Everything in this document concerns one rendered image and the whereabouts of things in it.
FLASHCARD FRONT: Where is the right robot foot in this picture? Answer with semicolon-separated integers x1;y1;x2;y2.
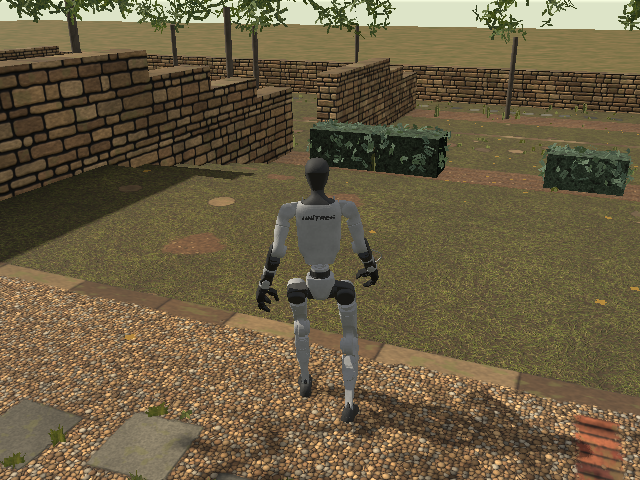
341;403;359;423

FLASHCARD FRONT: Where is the right robot upper arm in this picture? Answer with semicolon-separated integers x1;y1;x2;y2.
339;200;368;254

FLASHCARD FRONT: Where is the robot right thigh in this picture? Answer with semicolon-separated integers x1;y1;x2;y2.
334;280;358;355

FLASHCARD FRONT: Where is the robot right forearm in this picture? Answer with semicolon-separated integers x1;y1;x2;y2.
358;238;377;273

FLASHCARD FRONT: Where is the robot left forearm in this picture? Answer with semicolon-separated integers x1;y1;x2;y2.
259;242;280;289

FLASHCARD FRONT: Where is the robot right hand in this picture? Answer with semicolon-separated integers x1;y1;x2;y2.
356;268;379;287

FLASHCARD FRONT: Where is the robot left hand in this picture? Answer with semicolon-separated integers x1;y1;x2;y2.
256;285;279;312

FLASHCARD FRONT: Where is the left robot upper arm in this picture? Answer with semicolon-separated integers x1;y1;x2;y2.
271;202;297;258

